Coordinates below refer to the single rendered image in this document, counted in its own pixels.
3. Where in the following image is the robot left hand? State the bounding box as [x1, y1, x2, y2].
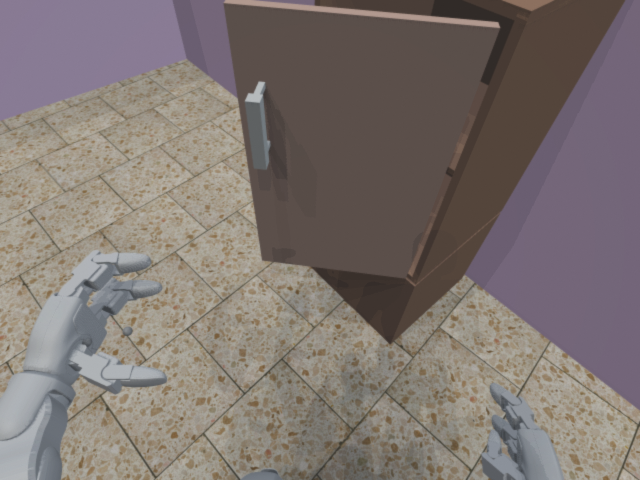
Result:
[23, 250, 167, 395]

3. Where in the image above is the handle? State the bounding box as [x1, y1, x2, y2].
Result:
[245, 82, 271, 170]

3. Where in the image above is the robot left forearm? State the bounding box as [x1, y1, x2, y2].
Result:
[0, 371, 76, 480]

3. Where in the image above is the cupboard door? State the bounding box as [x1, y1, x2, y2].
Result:
[223, 0, 500, 279]

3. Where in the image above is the robot right hand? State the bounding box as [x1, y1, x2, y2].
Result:
[482, 383, 564, 480]

